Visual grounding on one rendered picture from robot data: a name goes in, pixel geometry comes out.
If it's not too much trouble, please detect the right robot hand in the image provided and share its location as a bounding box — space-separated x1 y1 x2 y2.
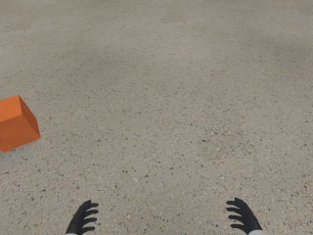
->
226 197 262 235

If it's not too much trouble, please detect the left robot hand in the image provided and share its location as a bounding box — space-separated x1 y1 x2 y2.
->
66 200 99 235

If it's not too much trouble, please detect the carton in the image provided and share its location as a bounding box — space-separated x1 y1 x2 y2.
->
0 94 41 153

